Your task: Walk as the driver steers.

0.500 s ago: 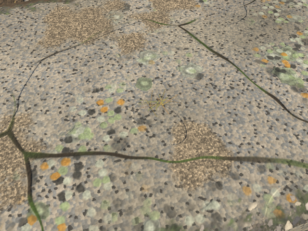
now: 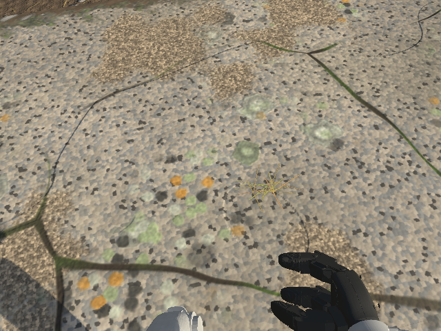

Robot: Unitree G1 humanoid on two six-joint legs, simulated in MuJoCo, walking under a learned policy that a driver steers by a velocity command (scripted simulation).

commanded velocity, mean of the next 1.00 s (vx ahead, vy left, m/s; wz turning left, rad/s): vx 0.35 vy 0.00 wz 0.36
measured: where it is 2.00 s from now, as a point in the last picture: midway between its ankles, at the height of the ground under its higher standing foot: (186, 195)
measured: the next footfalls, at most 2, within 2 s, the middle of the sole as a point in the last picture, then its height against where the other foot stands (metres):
left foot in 0.04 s outside the picture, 0.16 m higher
right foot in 0.58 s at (246, 277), level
